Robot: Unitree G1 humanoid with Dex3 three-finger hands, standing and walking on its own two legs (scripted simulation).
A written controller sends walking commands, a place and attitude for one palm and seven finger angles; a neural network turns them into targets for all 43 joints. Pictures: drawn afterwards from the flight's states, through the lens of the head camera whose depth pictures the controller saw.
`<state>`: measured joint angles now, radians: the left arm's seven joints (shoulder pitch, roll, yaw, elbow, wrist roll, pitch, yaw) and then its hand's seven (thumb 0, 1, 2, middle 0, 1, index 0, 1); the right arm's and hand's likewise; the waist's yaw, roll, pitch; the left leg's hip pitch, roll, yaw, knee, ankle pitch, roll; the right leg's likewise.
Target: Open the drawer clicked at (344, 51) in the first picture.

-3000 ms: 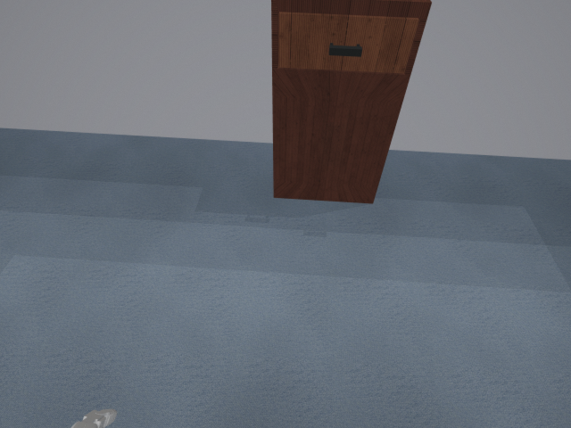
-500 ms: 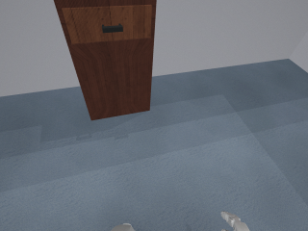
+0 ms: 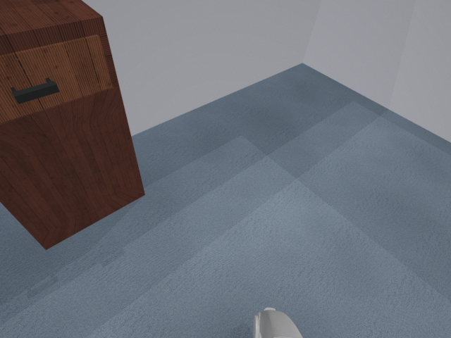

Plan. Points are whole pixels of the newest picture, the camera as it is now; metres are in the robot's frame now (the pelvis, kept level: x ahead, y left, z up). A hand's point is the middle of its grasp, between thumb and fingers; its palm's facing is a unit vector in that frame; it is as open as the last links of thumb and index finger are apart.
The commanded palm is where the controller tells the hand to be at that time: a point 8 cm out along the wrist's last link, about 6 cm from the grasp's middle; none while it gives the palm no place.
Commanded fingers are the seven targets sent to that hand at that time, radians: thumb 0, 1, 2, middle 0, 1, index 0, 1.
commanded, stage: walk to a spot facing it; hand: left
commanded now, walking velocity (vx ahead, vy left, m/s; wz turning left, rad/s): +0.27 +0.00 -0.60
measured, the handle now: (34, 88) +0.74 +0.57 +0.00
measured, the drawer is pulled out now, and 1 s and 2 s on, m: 0.00 0.00 0.00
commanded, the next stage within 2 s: none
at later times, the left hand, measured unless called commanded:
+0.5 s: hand (149, 274) +0.28 +0.17 -0.16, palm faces -0.24 -0.92 -0.29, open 7.3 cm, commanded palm none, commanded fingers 0.00 0.90 0.90 -0.20 -0.30 -0.20 -0.30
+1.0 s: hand (150, 230) +0.40 +0.19 -0.17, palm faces -0.51 -0.84 -0.20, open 7.3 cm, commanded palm none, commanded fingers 0.00 0.90 0.90 -0.20 -0.30 -0.20 -0.30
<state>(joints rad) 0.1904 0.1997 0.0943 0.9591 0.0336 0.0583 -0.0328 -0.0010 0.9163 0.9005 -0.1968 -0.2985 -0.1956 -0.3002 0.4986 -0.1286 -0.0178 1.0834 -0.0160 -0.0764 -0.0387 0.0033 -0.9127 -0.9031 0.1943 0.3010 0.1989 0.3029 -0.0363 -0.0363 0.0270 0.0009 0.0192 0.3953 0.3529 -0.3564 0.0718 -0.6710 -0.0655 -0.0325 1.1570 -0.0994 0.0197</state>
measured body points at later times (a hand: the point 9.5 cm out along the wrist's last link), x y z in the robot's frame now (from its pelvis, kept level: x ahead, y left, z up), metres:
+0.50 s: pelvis +0.17 -0.02 +0.00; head +0.20 -0.05 +0.44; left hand +0.30 +0.22 -0.14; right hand +0.21 -0.28 -0.15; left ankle +0.24 +0.16 -0.65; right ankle +0.16 -0.07 -0.74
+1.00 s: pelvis +0.23 +0.04 +0.00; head +0.28 +0.05 +0.45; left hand +0.42 +0.24 -0.16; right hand +0.17 -0.20 -0.12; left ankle +0.31 +0.12 -0.74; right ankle +0.10 -0.06 -0.64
